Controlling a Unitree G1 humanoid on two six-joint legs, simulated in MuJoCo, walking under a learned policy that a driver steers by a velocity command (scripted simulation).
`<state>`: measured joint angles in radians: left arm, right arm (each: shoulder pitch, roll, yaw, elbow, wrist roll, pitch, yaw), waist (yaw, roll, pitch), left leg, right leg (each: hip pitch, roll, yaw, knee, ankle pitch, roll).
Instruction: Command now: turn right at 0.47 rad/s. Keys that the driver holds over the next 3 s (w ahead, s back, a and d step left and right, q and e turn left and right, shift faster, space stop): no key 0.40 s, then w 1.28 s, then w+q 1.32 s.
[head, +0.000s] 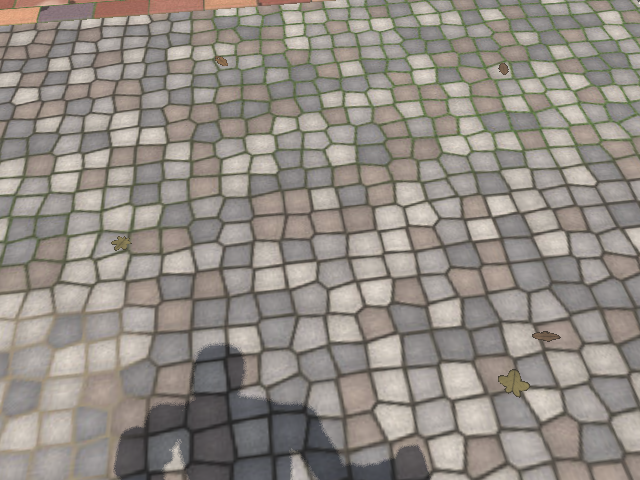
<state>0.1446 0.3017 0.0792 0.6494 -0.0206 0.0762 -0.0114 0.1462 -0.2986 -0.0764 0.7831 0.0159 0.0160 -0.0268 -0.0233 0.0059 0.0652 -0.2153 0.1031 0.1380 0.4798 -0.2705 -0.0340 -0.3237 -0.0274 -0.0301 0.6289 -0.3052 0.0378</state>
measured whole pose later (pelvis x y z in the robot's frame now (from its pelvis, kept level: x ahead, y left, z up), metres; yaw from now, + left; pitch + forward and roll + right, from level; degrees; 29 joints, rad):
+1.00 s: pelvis +0.18 -0.02 +0.00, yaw -5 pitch +2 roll +0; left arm 0.46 0.25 0.04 0.94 -0.02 -0.07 0.01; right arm -0.02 -0.26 -0.03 0.73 0.03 -0.08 0.05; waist 0.11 0.03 0.04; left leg -0.60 0.05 0.02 0.56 -0.01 0.02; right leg 0.14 0.02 -0.01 0.17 -0.34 -0.02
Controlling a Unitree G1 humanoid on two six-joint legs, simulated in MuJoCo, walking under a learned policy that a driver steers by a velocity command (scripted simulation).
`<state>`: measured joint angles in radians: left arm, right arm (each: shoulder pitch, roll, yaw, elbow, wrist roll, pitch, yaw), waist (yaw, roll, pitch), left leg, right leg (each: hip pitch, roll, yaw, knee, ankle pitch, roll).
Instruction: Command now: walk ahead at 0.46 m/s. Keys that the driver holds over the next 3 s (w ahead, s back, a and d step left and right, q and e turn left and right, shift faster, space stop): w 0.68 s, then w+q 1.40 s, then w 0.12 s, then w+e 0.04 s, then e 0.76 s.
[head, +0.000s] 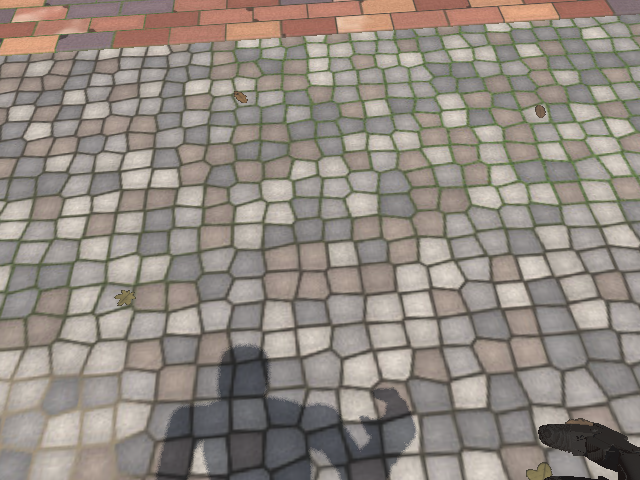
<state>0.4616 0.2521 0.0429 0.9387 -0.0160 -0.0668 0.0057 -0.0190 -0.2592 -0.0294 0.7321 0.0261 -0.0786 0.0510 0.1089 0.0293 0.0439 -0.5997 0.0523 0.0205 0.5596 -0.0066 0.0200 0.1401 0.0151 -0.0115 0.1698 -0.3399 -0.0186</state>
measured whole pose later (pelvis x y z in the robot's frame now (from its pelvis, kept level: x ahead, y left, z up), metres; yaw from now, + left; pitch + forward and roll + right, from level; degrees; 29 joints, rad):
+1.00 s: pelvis +0.56 -0.01 +0.01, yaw +7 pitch +1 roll -3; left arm 0.30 0.26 0.05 0.91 0.01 -0.10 0.00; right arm 0.16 -0.29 -0.05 0.82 0.02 -0.05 0.02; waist 0.06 0.05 0.02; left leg -0.69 0.11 -0.06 0.75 0.04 0.01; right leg 0.02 0.05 -0.17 0.19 -0.22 -0.04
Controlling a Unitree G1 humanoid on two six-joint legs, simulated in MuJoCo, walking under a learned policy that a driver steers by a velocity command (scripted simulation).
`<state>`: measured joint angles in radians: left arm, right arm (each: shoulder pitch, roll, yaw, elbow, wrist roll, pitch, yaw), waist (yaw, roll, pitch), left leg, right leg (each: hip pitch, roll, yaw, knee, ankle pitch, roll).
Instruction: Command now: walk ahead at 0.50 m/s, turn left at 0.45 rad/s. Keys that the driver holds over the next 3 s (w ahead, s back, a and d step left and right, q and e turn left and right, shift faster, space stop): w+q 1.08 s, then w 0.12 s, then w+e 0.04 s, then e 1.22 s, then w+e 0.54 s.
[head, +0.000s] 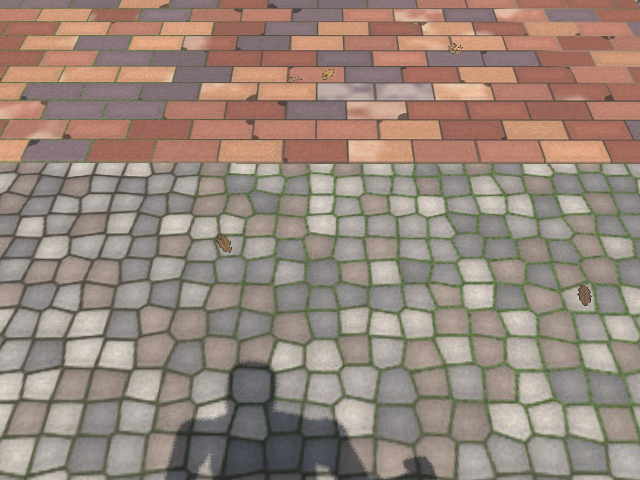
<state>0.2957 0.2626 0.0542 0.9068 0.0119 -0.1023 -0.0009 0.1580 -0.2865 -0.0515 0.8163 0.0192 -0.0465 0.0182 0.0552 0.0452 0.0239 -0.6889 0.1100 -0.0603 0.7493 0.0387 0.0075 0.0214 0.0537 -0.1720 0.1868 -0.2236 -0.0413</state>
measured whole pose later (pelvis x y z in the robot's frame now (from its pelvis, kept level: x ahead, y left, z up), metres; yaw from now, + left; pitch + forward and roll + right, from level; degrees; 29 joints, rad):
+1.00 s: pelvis +0.56 +0.13 +0.00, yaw +35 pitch +1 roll -2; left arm 0.31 0.29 0.07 0.84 0.00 -0.09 0.00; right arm 0.16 -0.31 -0.07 0.63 0.02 -0.02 0.02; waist 0.08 0.04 0.04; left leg -0.70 0.11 -0.05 0.87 -0.08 0.00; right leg -0.04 0.01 -0.15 0.26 -0.24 -0.01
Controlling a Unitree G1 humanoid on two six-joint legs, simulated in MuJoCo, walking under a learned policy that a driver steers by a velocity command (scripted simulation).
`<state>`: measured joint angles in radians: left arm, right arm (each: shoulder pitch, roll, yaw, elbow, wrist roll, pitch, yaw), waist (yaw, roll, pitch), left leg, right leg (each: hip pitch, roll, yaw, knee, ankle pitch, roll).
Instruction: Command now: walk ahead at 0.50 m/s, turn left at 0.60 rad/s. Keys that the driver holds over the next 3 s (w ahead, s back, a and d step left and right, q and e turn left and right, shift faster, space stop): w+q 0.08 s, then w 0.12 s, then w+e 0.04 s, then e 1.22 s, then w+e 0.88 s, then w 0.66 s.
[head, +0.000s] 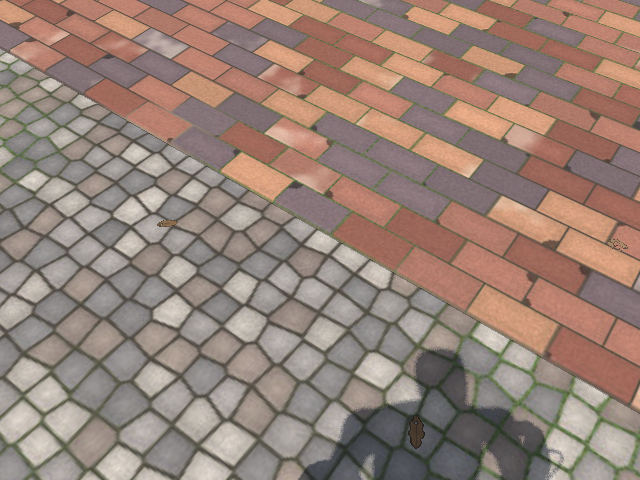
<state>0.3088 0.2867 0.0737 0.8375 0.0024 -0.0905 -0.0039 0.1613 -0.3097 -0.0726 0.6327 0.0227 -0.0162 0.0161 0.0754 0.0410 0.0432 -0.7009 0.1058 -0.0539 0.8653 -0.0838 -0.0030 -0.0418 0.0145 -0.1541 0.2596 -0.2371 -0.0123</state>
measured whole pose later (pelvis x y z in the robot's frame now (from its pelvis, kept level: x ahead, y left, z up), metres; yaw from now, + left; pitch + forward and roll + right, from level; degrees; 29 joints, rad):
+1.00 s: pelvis +0.38 +0.07 -0.01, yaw -14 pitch +3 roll +1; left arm 0.17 0.31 0.09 0.64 -0.01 0.04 0.03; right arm 0.11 -0.28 -0.06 0.74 0.00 0.01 -0.03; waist 0.03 -0.01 0.04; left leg -0.45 -0.02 -0.12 0.73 -0.35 -0.07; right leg -0.41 0.10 0.15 0.49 -0.12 -0.04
